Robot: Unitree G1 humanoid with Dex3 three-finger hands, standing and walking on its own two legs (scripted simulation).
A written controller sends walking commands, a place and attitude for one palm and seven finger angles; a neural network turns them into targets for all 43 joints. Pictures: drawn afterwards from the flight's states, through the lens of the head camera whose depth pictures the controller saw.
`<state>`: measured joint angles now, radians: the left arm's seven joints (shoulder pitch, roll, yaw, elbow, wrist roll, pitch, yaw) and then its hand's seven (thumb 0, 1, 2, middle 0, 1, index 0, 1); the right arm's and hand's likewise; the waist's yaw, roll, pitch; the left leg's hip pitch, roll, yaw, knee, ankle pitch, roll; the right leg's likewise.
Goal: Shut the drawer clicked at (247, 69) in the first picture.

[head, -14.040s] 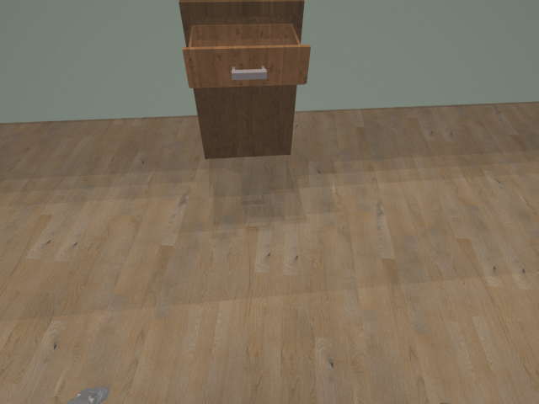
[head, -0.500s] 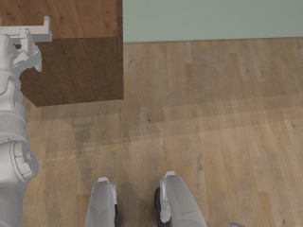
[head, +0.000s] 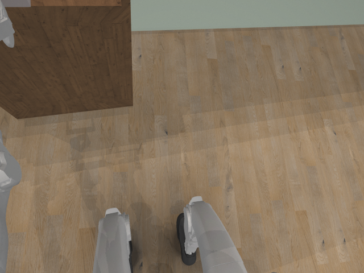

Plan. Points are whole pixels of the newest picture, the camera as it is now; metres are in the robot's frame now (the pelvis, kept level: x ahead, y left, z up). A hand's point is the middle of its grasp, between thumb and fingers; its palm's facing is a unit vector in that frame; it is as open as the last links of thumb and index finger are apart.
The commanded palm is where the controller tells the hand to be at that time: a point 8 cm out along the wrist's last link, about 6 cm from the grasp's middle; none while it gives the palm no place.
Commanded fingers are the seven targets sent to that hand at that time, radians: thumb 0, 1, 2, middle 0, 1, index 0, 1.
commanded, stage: push the drawer shut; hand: left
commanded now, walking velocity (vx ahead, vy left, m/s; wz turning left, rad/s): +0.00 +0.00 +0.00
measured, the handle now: out of the picture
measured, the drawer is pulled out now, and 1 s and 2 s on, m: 0.03 0.00 0.00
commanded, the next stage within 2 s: pull the fist back off the drawer in 0.56 s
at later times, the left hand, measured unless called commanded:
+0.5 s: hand (1, 3) +0.60 +0.26 +0.07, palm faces +0.09 -0.99 -0.06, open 3.4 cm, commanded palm +0.65 +0.25 +0.07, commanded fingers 0.00 0.90 0.90 -1.40 -1.60 -1.40 -1.60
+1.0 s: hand (4, 4) +0.60 +0.26 +0.07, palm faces +0.10 -0.99 -0.06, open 3.4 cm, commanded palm +0.61 +0.24 +0.07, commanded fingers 0.00 0.90 0.90 -1.40 -1.60 -1.40 -1.60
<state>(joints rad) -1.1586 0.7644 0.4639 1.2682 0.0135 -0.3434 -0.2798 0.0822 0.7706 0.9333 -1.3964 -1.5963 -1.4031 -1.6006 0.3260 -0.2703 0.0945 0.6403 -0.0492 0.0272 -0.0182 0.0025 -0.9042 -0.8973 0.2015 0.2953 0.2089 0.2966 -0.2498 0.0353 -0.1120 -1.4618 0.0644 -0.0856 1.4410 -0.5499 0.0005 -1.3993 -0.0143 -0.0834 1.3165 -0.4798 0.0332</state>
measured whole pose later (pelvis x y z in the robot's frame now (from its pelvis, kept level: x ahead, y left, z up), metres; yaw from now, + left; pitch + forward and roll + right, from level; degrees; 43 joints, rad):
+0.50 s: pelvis +0.00 +0.00 -0.01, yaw -1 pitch +35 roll -9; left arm -1.33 0.90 0.42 1.31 0.07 -0.27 -0.29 0.08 0.70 0.96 -1.40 -1.60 -1.40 -1.60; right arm 0.36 -0.26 0.13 0.64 -0.06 0.04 -0.02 0.00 -0.90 -0.90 0.20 0.30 0.21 0.30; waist -0.30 0.04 -0.10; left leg -1.54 0.07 -0.11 1.47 -0.55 0.00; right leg -1.47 0.00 -0.10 1.33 -0.48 0.03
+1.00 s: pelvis +0.00 +0.00 +0.00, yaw -1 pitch +35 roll -9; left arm -1.31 0.87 0.43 1.28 0.08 -0.24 -0.25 0.09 0.76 0.94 -1.40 -1.60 -1.40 -1.60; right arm 0.37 -0.25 0.13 0.64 -0.07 0.01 -0.01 0.00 -0.90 -0.90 0.20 0.30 0.21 0.30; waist -0.31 0.04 -0.09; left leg -1.53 0.07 -0.11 1.45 -0.54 0.00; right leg -1.45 0.00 -0.10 1.30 -0.46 0.04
